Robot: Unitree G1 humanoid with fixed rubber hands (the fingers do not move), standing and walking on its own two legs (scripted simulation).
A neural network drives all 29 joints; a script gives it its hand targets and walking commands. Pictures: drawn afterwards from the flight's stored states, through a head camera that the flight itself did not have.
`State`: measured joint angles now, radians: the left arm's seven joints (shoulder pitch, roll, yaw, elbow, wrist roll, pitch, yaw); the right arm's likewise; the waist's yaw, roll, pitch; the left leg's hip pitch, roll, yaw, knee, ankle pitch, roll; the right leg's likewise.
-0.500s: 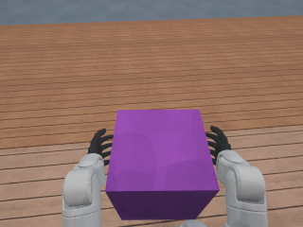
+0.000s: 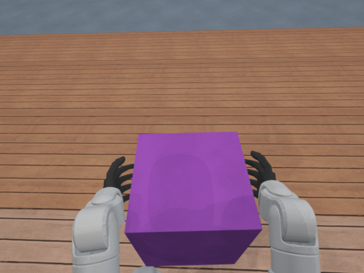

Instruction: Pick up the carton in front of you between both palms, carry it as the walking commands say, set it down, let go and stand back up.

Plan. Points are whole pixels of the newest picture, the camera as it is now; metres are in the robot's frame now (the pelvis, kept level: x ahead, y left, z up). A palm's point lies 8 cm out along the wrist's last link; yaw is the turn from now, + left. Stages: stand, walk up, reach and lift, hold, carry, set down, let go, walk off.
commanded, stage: carry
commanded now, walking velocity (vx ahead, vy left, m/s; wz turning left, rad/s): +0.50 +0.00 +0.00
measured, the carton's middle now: (189, 202) +0.27 +0.01 +0.00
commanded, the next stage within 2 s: none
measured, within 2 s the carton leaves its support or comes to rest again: neither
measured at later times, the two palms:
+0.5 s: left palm (130, 77) +0.64 +0.18 +0.08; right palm (230, 77) +0.61 -0.12 +0.09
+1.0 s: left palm (152, 25) +1.03 +0.14 +0.06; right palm (223, 22) +1.04 -0.16 +0.06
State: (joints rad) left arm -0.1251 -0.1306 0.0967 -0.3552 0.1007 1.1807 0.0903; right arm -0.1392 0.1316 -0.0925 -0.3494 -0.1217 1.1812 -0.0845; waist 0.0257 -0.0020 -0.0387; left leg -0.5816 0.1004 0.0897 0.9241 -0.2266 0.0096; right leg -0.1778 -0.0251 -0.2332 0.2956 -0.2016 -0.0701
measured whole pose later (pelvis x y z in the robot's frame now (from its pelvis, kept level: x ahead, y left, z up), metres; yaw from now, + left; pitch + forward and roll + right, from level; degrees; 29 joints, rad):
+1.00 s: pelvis +0.65 -0.01 -0.02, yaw -1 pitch +6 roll +2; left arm -0.67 -0.03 0.24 0.03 0.04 1.18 0.14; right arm -0.70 0.02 -0.24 0.04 -0.07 1.19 -0.13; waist 0.05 -0.01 0.08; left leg -0.67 0.03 0.03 0.94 -0.26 0.05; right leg -0.30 0.01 -0.13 0.51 -0.23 -0.11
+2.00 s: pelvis +1.30 -0.05 -0.09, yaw -2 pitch +6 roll +1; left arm -0.59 -0.04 0.19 0.00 0.03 1.15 0.14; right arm -0.57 0.05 -0.22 -0.04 -0.07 1.16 -0.12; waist 0.07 0.00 0.01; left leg -0.68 0.03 0.03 0.75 -0.09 0.04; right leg -0.21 0.06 -0.08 0.50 -0.29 -0.11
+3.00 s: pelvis +1.89 -0.08 -0.16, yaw -2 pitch +6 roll +1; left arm -0.57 -0.03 0.18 0.03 0.03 1.14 0.14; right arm -0.56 0.04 -0.21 0.00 -0.07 1.16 -0.13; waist 0.07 0.00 -0.01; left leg -0.72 0.05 0.01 0.87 -0.15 0.03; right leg -0.25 0.06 -0.08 0.52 -0.26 -0.12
